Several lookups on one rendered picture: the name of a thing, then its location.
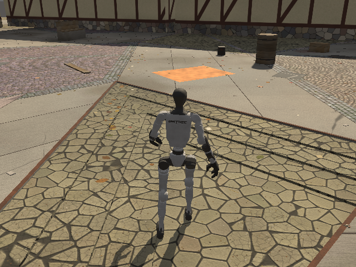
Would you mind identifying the right robot hand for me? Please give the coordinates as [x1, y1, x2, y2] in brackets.
[206, 161, 219, 178]

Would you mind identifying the robot head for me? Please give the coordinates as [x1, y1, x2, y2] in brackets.
[170, 88, 188, 115]

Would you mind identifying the left robot hand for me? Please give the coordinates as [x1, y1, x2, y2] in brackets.
[150, 137, 162, 147]

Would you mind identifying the robot left upper arm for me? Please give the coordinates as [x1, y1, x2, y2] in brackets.
[150, 111, 168, 138]

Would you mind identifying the robot right upper arm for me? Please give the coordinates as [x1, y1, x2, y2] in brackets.
[190, 113, 206, 145]

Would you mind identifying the left robot forearm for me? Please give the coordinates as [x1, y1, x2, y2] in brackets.
[149, 130, 155, 141]

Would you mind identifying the right robot forearm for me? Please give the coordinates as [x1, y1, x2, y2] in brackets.
[202, 136, 216, 164]

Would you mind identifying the humanoid robot torso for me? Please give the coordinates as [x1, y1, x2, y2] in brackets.
[166, 109, 192, 167]

